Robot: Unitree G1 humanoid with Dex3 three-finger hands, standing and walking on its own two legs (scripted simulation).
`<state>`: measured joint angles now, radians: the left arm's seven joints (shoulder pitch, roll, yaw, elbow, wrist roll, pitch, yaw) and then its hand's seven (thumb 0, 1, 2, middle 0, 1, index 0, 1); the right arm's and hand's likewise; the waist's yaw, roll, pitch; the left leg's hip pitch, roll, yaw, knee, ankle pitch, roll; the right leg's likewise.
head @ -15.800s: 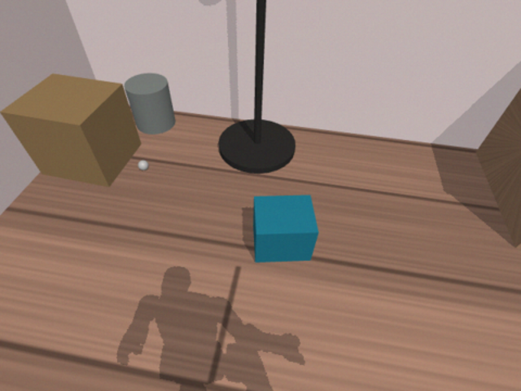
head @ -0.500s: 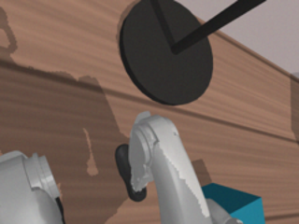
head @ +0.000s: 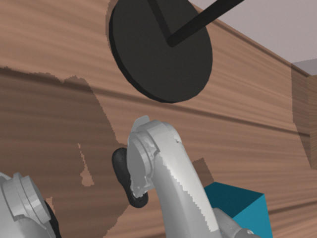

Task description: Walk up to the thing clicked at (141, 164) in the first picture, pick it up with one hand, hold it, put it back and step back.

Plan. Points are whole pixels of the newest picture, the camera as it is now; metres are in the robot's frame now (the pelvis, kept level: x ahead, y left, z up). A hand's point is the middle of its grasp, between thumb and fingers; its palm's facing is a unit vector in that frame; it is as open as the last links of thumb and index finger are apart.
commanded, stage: close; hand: left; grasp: from above
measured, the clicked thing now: out of the picture +0.49 +0.29 -0.28
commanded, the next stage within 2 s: settle in 1.80 s
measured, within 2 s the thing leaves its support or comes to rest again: neither
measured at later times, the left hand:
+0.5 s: hand out of the picture +0.47 +0.29 -0.25, palm faces -0.43 -0.15 -0.89, open 12.8 cm
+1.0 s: hand out of the picture +0.48 +0.27 -0.26, palm faces -0.42 -0.14 -0.90, open 10.8 cm
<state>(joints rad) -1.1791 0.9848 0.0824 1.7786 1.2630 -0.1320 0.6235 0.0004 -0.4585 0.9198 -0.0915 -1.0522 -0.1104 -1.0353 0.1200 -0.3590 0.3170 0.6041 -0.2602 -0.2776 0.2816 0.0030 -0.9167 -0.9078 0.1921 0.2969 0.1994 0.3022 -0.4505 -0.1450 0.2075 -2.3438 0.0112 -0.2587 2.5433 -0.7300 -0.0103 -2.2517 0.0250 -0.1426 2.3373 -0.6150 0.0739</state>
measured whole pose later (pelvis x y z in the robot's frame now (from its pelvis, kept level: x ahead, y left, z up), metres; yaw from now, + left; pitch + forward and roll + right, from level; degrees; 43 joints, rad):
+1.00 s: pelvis -0.01 +0.00 +0.00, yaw -1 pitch +28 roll -15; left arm -1.18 1.01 0.06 1.79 1.26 -0.14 0.67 0.00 -0.03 0.67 -0.37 -0.91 -0.42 -0.86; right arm 0.10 -0.37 0.36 0.58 -0.27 -0.29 0.28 0.00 -0.91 -0.90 0.19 0.30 0.20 0.30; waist -0.47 -0.16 0.24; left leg -2.33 0.02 -0.28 2.53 -0.72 -0.01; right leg -2.23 0.03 -0.16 2.31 -0.60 0.08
